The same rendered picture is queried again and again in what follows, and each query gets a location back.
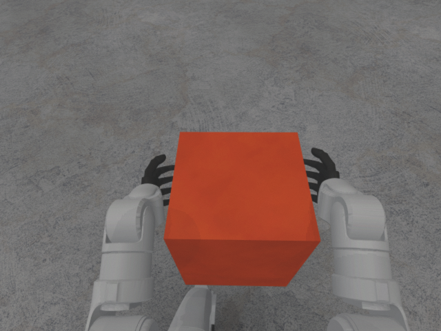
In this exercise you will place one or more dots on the robot right hand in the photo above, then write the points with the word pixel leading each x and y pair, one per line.
pixel 327 170

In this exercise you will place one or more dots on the robot left thigh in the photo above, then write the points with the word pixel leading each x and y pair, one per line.
pixel 196 312

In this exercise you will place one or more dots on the robot left hand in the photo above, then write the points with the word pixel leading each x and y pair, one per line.
pixel 152 173

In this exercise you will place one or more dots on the left robot forearm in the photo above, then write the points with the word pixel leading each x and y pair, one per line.
pixel 125 275

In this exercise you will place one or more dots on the right robot forearm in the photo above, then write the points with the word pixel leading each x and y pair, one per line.
pixel 362 275

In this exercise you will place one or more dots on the right robot upper arm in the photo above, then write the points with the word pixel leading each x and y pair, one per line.
pixel 363 322

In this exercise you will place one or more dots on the left robot upper arm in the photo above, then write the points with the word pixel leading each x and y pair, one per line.
pixel 124 323

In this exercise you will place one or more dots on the carton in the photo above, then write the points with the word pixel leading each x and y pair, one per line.
pixel 240 210

